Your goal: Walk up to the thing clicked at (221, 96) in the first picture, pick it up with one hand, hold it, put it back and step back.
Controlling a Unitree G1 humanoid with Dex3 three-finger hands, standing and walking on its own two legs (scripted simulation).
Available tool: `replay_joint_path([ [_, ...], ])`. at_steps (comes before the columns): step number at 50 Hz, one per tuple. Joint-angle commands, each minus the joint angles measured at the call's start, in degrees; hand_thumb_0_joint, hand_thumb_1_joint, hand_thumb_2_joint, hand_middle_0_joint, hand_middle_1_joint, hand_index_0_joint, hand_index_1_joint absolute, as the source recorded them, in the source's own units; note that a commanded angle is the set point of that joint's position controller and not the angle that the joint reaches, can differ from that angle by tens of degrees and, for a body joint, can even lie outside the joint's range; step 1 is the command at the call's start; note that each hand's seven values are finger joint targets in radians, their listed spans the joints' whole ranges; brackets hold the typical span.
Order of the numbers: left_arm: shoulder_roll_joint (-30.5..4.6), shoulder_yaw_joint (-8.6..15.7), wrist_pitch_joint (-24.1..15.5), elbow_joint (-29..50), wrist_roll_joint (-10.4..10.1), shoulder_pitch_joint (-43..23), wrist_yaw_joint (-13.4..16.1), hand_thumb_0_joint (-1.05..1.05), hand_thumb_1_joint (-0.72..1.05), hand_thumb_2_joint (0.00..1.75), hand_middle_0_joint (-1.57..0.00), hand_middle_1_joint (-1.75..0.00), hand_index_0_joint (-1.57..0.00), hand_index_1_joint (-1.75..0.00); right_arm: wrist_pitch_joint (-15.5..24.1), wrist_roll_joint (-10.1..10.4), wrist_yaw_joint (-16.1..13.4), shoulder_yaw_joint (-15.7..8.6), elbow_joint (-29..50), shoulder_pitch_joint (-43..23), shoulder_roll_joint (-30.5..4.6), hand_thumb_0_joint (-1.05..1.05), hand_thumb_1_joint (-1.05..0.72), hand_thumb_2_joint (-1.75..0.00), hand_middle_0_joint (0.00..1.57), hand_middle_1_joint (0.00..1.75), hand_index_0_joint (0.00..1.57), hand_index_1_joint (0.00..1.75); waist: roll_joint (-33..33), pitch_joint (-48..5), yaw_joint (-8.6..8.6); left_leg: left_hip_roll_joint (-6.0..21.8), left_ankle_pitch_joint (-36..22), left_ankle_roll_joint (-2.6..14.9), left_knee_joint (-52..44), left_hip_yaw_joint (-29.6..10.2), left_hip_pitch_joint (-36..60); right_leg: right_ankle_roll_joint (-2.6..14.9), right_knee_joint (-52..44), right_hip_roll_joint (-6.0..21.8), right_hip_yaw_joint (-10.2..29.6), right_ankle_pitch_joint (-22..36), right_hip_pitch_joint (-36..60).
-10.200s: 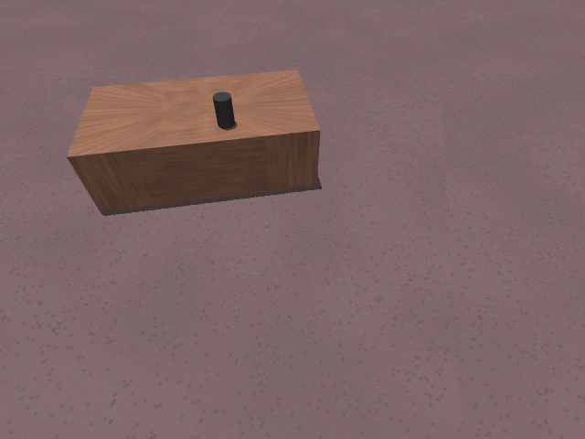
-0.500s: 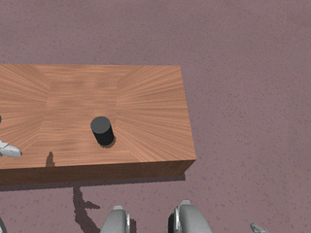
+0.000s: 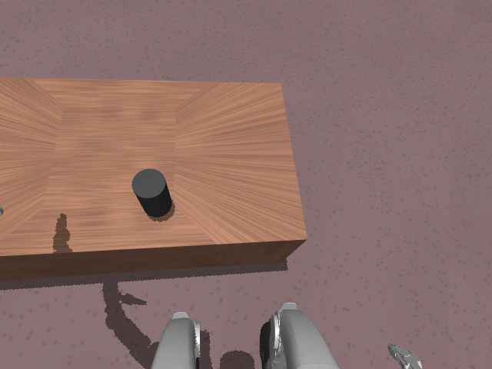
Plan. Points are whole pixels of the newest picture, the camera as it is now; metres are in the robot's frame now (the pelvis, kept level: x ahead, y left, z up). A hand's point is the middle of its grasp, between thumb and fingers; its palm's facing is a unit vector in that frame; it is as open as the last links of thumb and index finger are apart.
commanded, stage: go down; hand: left
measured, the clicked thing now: (153, 194) +0.50 +0.20 -0.28
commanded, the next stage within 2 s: none
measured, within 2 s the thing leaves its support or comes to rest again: neither
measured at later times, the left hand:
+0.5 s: hand out of the picture +0.42 +0.38 +0.03, palm faces +0.21 -0.97 -0.09, open 17.6 cm
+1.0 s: hand out of the picture +0.43 +0.39 +0.03, palm faces +0.22 -0.97 -0.08, open 17.6 cm
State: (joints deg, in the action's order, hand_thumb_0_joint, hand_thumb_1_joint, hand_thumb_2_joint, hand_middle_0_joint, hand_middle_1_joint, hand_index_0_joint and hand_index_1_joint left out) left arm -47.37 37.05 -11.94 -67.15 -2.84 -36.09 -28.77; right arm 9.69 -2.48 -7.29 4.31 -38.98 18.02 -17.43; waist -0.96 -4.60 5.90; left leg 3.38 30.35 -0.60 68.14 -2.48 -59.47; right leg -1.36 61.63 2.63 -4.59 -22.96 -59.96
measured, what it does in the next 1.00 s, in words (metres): stands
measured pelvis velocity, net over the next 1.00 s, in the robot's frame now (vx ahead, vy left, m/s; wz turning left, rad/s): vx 0.00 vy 0.00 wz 0.00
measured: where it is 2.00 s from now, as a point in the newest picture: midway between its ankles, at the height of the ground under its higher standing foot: outside the picture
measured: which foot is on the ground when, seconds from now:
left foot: down 0.00-1.00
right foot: down 0.00-1.00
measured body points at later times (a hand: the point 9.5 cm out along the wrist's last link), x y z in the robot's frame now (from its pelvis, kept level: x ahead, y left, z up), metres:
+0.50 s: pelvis +0.00 +0.00 -0.01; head +0.15 +0.05 +0.41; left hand +0.40 +0.43 +0.04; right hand +0.07 -0.27 -0.10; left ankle +0.01 +0.12 -0.64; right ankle +0.06 -0.15 -0.64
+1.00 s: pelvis +0.00 +0.00 -0.02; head +0.16 +0.05 +0.40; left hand +0.41 +0.44 +0.04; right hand +0.06 -0.28 -0.11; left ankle +0.01 +0.12 -0.64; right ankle +0.06 -0.15 -0.64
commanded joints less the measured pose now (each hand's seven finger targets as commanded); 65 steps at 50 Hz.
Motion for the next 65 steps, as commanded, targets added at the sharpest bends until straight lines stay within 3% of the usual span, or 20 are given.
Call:
replay_joint_path([
  [1, -23.5, 3.8, -3.2, 11.3, -2.0, -14.8, -0.3, 0.0, -0.55, 0.03, -0.07, -0.02, -0.06, -0.03, 1.4, 0.2, -1.0, -4.4, 3.0, 8.5, -11.6, 0.0, -0.91, -0.9, 0.2, 0.3, 0.2, 0.3, 11.3, -27.3, -1.53, -1.6, -21.2, 0.48, -9.1, 0.0, 16.1, 2.89, -5.4, -1.9, 1.7, 11.7, 15.1],
  [10, -22.4, 3.0, -3.4, 12.0, -2.3, -16.3, -0.6, 0.0, -0.57, 0.04, -0.06, -0.02, -0.05, -0.03, 1.0, 0.1, -0.8, -4.5, 3.1, 8.4, -11.8, 0.0, -0.91, -0.9, 0.2, 0.3, 0.2, 0.3, 13.0, -25.9, -1.02, -1.0, -22.8, -0.4, -9.3, -1.6, 19.0, 3.29, -4.3, -2.3, 0.5, 10.0, 9.7],
  [12, -24.4, 4.2, -3.6, 13.2, -2.3, -16.7, -0.5, 0.0, -0.56, 0.03, -0.07, -0.02, -0.05, -0.03, 1.0, 0.2, -0.6, -4.3, 3.0, 8.5, -11.8, 0.0, -0.91, -0.9, 0.2, 0.3, 0.2, 0.3, 13.4, -26.9, -1.86, -1.3, -23.0, -0.22, -9.1, -1.3, 17.9, 3.25, -4.1, -2.1, 0.9, 10.7, 11.3],
  [16, -21.8, 2.9, -3.6, 11.4, -2.5, -17.4, -1.1, 0.0, -0.57, 0.05, -0.06, -0.02, -0.04, -0.03, 0.7, -0.1, -0.6, -4.2, 1.9, 9.4, -11.6, 0.0, -0.91, -0.9, 0.2, 0.3, 0.2, 0.3, 13.2, -26.6, -0.54, -1.0, -25.2, -0.29, -8.0, -1.7, 18.7, 3.29, -3.5, -2.3, 0.6, 11.4, 8.7],
  [19, -24.6, 4.4, -3.9, 11.5, -2.2, -18.0, -0.9, 0.0, -0.56, 0.04, -0.06, -0.02, -0.05, -0.03, 0.5, -0.2, -0.5, -4.2, 2.5, 9.3, -12.0, 0.0, -0.91, -0.9, 0.2, 0.3, 0.2, 0.3, 13.3, -27.3, -1.19, -1.0, -24.6, -0.4, -8.0, -2.0, 18.4, 3.37, -3.3, -2.3, 0.4, 10.7, 9.0],
  [26, -24.6, 4.3, -4.4, 10.0, -2.3, -18.9, -1.4, 0.0, -0.55, 0.03, -0.07, -0.02, -0.05, -0.03, 0.2, -0.2, -0.4, -3.8, 2.7, 9.0, -11.7, 0.0, -0.91, -0.9, 0.2, 0.3, 0.2, 0.3, 12.0, -26.5, -0.61, -1.4, -19.1, 0.21, -7.8, -1.2, 15.1, 3.13, -3.5, -2.2, 1.1, 8.7, 10.0],
  [29, -27.4, 5.9, -4.8, 11.1, -2.2, -19.5, -1.5, 0.0, -0.55, 0.03, -0.07, -0.02, -0.05, -0.03, 0.0, -0.3, -0.5, -3.6, 3.2, 8.7, -12.1, 0.0, -0.91, -0.9, 0.2, 0.3, 0.2, 0.3, 12.2, -28.3, -0.92, -1.6, -20.8, 0.36, -7.0, -1.0, 14.5, 3.02, -3.1, -1.9, 1.4, 10.3, 11.2],
  [32, -26.4, 5.0, -4.9, 10.3, -2.2, -20.5, -2.0, 0.0, -0.56, 0.04, -0.07, -0.03, -0.05, -0.04, 0.0, -0.5, -0.4, -3.3, 2.8, 9.2, -11.7, 0.0, -0.91, -0.9, 0.2, 0.3, 0.2, 0.3, 12.5, -27.9, -0.15, -1.6, -20.9, 0.4, -6.5, -0.9, 13.5, 2.98, -2.9, -1.9, 1.5, 10.7, 11.3],
  [33, -27.2, 5.7, -4.8, 10.0, -2.4, -19.5, -1.9, 0.0, -0.56, 0.03, -0.07, -0.02, -0.05, -0.04, 0.0, -0.3, -0.5, -3.4, 2.8, 9.1, -12.1, 0.0, -0.91, -0.9, 0.2, 0.3, 0.2, 0.3, 12.6, -27.8, -0.84, -1.6, -20.8, 0.34, -6.7, -1.1, 14.2, 3.03, -2.8, -2.1, 1.4, 10.3, 10.5],
  [34, -25.6, 4.1, -4.7, 9.2, -2.4, -20.6, -2.3, 0.0, -0.57, 0.04, -0.07, -0.03, -0.05, -0.04, -0.1, -0.4, -0.4, -3.2, 1.6, 10.2, -11.7, 0.0, -0.92, -0.9, 0.2, 0.3, 0.2, 0.3, 12.8, -27.6, 0.31, -1.6, -21.2, 0.39, -6.1, -1.1, 14.1, 3.0, -2.8, -2.0, 1.5, 10.7, 9.8],
  [35, -28.8, 6.4, -4.9, 10.8, -2.3, -21.0, -1.9, 0.0, -0.56, 0.04, -0.06, -0.03, -0.05, -0.04, 0.0, -0.4, -0.5, -3.4, 3.1, 9.1, -12.2, 0.0, -0.91, -0.9, 0.2, 0.3, 0.2, 0.3, 13.2, -27.9, -0.78, -1.7, -20.3, 0.38, -6.4, -1.0, 13.6, 3.01, -2.8, -1.9, 1.5, 10.0, 10.3],
  [39, -28.2, 5.8, -4.9, 10.4, -2.5, -21.3, -2.4, 0.0, -0.55, 0.05, -0.06, -0.03, -0.05, -0.04, -0.2, -0.2, -0.4, -3.3, 3.0, 9.2, -12.2, 0.0, -0.91, -0.9, 0.2, 0.3, 0.2, 0.3, 14.2, -27.8, -0.38, -1.5, -18.8, 0.07, -6.8, -1.5, 14.3, 3.2, -2.5, -2.2, 1.1, 8.4, 9.0],
  [40, -27.2, 5.5, -4.9, 9.8, -2.5, -20.9, -2.5, 0.0, -0.55, 0.04, -0.06, -0.03, -0.05, -0.04, -0.2, -0.4, -0.3, -3.2, 2.6, 9.9, -12.0, 0.0, -0.91, -0.9, 0.2, 0.3, 0.2, 0.3, 13.7, -28.4, -0.03, -1.4, -21.4, -0.01, -6.4, -1.7, 14.9, 3.27, -2.1, -2.1, 0.8, 10.0, 9.0],
  [46, -28.7, 5.7, -5.1, 10.9, -2.6, -22.6, -2.9, 0.0, -0.57, 0.05, -0.06, -0.03, -0.05, -0.04, -0.2, -0.3, -0.2, -3.3, 2.8, 9.5, -12.4, 0.0, -0.91, -0.9, 0.2, 0.3, 0.2, 0.3, 15.4, -27.7, -0.31, -1.4, -21.7, -0.18, -5.8, -1.9, 15.0, 3.34, -1.6, -2.2, 0.9, 9.3, 6.6],
  [47, -26.8, 5.1, -4.8, 8.8, -2.8, -21.3, -3.1, 0.0, -0.56, 0.04, -0.06, -0.03, -0.05, -0.04, -0.4, -0.3, -0.2, -3.0, 2.2, 10.0, -12.1, 0.0, -0.91, -0.9, 0.2, 0.3, 0.2, 0.3, 14.9, -27.6, 0.19, -1.2, -22.5, -0.23, -5.6, -2.1, 15.2, 3.34, -1.5, -2.3, 0.7, 9.8, 6.1],
  [50, -29.9, 6.7, -5.2, 11.8, -3.0, -22.6, -3.1, 0.0, -0.55, 0.05, -0.06, -0.03, -0.04, -0.04, -0.3, -0.2, -0.3, -3.3, 3.0, 9.5, -12.7, 0.0, -0.91, -0.9, 0.2, 0.3, 0.2, 0.3, 14.8, -29.3, -0.39, -1.4, -21.2, -0.05, -5.9, -1.9, 14.7, 3.22, -1.5, -2.2, 0.8, 9.7, 8.1],
  [56, -28.3, 6.3, -4.6, 11.4, -3.5, -21.6, -2.8, 0.0, -0.56, 0.05, -0.06, -0.04, -0.05, -0.04, -0.4, 0.2, -0.4, -3.0, 3.2, 9.2, -12.0, 0.0, -0.91, -0.9, 0.2, 0.3, 0.2, 0.3, 13.3, -28.4, -0.19, -1.6, -17.7, 0.31, -6.4, -1.5, 12.6, 3.05, -2.3, -2.2, 1.2, 8.2, 9.4],
  [61, -27.4, 6.3, -4.8, 9.9, -3.6, -19.1, -3.1, 0.0, -0.56, 0.04, -0.06, -0.04, -0.05, -0.05, -0.4, -0.1, -0.4, -2.8, 2.7, 9.7, -12.0, 0.0, -0.91, -0.9, 0.2, 0.3, 0.2, 0.3, 12.8, -27.6, -0.46, -1.5, -23.7, 0.08, -5.5, -1.9, 14.1, 3.14, -1.8, -2.3, 0.5, 11.3, 8.5],
  [63, -29.2, 7.2, -5.5, 11.2, -3.6, -20.5, -2.9, 0.0, -0.55, 0.03, -0.06, -0.03, -0.05, -0.04, -0.3, -0.1, -0.4, -2.9, 3.2, 8.8, -12.2, 0.0, -0.91, -0.9, 0.2, 0.3, 0.2, 0.3, 14.5, -27.2, -0.98, -1.4, -22.6, -0.14, -5.6, -2.0, 14.3, 3.3, -1.4, -2.3, 0.6, 9.8, 6.9],
  [65, -27.7, 6.6, -5.9, 11.3, -4.0, -20.2, -3.4, 0.0, -0.56, 0.04, -0.06, -0.04, -0.05, -0.05, -0.3, 0.0, -0.4, -2.9, 3.4, 8.5, -12.0, 0.0, -0.91, -0.9, 0.2, 0.3, 0.2, 0.3, 14.0, -27.1, -0.24, -1.5, -20.8, -0.02, -5.6, -1.9, 13.5, 3.25, -1.5, -2.3, 0.8, 9.1, 7.1],
])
